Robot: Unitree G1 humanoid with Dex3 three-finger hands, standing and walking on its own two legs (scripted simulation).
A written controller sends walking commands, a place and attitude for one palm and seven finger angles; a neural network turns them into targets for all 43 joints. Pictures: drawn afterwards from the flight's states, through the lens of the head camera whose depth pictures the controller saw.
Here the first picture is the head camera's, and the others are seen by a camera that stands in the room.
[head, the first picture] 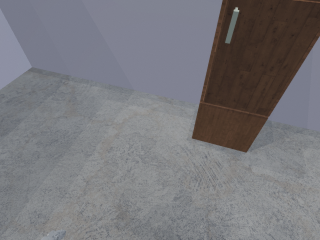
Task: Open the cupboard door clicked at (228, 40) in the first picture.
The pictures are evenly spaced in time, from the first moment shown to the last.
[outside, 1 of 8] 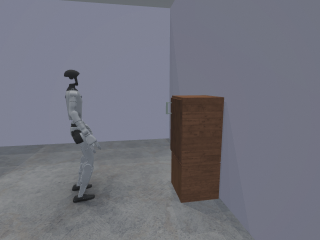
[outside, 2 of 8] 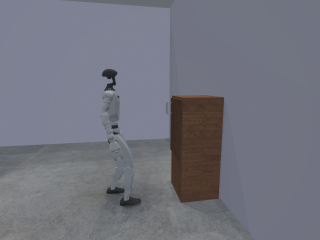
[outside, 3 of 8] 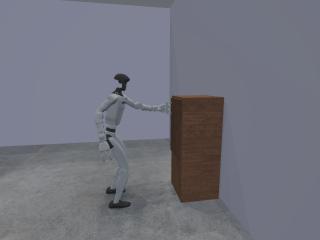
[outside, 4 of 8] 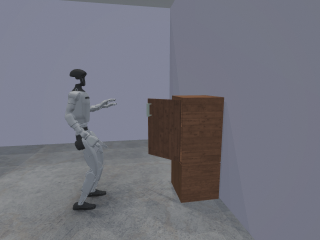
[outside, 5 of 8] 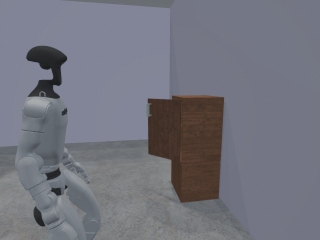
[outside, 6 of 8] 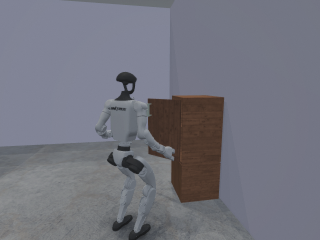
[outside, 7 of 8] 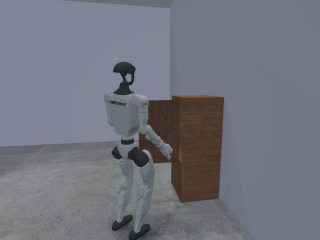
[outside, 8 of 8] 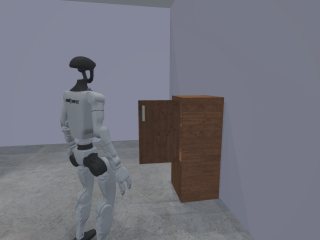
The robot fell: no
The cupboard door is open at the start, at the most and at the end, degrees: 0 88 88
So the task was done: yes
